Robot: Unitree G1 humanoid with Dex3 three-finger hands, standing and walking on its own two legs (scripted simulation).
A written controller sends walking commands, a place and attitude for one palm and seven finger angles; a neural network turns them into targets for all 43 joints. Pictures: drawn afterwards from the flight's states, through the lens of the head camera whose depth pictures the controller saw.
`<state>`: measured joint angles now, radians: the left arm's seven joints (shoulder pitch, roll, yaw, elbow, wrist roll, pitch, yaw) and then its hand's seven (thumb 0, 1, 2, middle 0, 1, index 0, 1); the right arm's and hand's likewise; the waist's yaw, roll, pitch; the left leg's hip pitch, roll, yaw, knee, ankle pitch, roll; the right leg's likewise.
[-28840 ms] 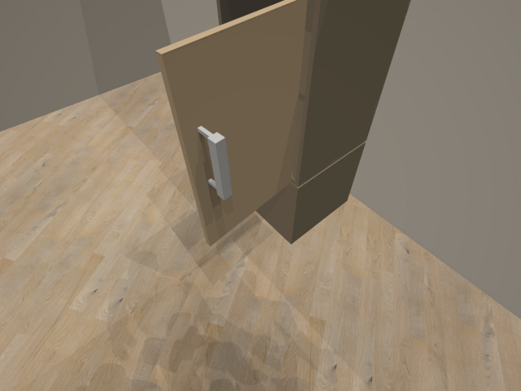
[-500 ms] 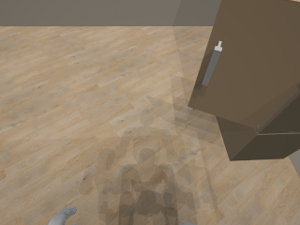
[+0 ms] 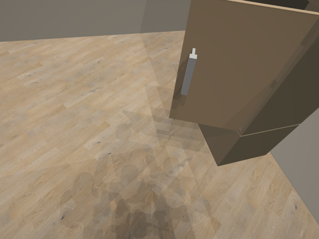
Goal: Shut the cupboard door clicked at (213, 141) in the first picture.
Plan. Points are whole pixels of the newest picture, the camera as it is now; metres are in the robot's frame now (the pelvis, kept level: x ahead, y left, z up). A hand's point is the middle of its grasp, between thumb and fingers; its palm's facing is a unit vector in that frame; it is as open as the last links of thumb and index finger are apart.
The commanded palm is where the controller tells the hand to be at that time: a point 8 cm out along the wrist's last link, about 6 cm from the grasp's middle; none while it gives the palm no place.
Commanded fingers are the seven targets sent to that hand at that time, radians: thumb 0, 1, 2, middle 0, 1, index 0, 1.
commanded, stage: turn to face it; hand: left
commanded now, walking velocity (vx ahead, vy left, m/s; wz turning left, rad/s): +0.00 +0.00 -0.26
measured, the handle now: (188, 72) +0.69 -0.07 +0.00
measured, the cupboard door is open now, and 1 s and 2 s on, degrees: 65 65 65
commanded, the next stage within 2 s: take the last steps up to it in 0.04 s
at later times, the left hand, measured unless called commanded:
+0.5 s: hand out of the picture +0.11 +0.14 -0.16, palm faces -0.10 -0.98 -0.19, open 7.3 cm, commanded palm none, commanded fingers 0.00 0.90 0.90 -0.20 -0.30 -0.20 -0.30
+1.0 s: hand (146, 169) +0.35 +0.06 -0.16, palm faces -0.24 -0.95 -0.22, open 7.3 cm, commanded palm none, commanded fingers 0.00 0.90 0.90 -0.20 -0.30 -0.20 -0.30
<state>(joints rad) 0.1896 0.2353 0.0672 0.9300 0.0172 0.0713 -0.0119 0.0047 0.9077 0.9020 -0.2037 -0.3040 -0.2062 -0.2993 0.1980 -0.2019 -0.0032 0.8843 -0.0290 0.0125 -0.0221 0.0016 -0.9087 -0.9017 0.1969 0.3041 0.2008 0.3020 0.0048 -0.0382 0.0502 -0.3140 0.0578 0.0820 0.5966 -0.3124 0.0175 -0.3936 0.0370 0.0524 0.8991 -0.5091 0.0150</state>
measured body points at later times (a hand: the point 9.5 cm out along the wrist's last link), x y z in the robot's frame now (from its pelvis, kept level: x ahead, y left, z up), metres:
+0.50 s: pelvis +0.06 -0.04 +0.01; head +0.09 -0.04 +0.46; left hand +0.12 +0.20 -0.15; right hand +0.07 -0.30 -0.14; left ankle +0.09 +0.07 -0.69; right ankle -0.02 -0.13 -0.73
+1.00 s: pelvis +0.20 -0.11 +0.00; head +0.23 -0.12 +0.44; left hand +0.36 +0.11 -0.14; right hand +0.10 -0.33 -0.16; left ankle +0.16 +0.06 -0.73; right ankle +0.22 -0.26 -0.74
